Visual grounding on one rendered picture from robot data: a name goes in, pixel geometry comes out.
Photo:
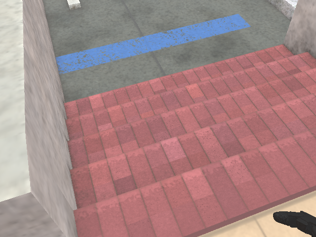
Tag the robot right hand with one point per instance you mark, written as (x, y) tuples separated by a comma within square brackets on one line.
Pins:
[(303, 221)]

